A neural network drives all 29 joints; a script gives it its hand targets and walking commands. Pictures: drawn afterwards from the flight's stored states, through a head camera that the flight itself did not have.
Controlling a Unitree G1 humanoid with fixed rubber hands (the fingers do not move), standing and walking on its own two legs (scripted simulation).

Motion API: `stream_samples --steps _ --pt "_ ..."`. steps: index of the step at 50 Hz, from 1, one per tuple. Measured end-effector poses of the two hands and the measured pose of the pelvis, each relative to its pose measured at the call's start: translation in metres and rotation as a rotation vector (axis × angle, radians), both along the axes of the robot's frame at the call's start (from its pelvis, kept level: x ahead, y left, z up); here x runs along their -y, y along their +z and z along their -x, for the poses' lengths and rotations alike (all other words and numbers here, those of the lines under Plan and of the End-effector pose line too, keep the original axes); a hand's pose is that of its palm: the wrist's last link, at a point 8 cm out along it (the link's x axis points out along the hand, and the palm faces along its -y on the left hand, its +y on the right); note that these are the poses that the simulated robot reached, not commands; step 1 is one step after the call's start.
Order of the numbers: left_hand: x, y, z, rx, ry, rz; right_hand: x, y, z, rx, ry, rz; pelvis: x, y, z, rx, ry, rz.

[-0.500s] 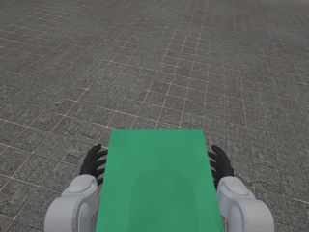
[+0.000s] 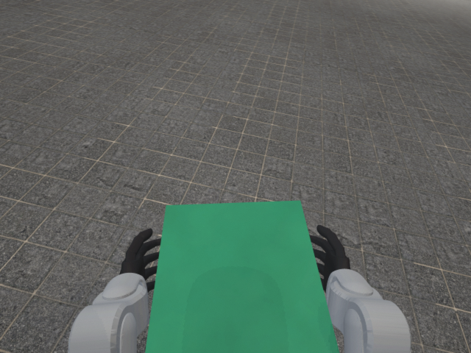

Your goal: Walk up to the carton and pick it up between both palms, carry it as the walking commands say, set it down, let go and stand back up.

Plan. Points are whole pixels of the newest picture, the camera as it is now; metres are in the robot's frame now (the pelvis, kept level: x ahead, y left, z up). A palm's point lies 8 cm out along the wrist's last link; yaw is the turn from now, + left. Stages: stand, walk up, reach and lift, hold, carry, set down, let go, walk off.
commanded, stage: carry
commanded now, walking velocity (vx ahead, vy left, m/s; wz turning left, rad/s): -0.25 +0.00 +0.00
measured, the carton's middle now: (236, 304) +0.22 +0.00 +0.02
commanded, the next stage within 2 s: none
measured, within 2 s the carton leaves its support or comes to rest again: neither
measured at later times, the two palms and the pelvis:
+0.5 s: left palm out of the picture +0.04 +0.13 +0.09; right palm out of the picture +0.03 -0.15 +0.09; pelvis -0.19 +0.01 +0.00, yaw -1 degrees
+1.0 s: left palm out of the picture -0.12 +0.17 +0.11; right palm out of the picture -0.12 -0.12 +0.12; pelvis -0.33 +0.03 +0.02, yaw -1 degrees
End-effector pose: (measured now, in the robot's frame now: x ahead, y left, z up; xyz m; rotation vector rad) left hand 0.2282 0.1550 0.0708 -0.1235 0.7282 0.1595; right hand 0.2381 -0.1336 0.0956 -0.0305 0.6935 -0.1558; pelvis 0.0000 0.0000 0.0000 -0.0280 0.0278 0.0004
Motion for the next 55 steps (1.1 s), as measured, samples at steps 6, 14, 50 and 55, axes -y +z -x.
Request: stream_samples --steps 6,14,50,55 --pt "-0.004 0.006 0.047 0.016 0.019 -0.004 -0.004 0.001 0.044 0.016 0.015 -0.011 0.000 0.001 0.048 -0.007 -0.002 0.009" --pt "0.020 0.012 0.104 0.021 -0.043 -0.078 0.021 -0.014 0.120 0.021 -0.049 -0.084 0.007 -0.003 0.117 -0.011 -0.026 0.022" --pt "-0.017 0.036 0.344 0.023 -0.052 -0.048 -0.015 0.020 0.361 0.024 -0.060 -0.057 -0.032 0.019 0.332 0.005 -0.011 -0.005" --pt "-0.030 0.040 0.336 0.080 -0.059 -0.037 -0.029 0.033 0.352 0.081 -0.062 -0.039 -0.045 0.014 0.330 0.001 0.019 0.009"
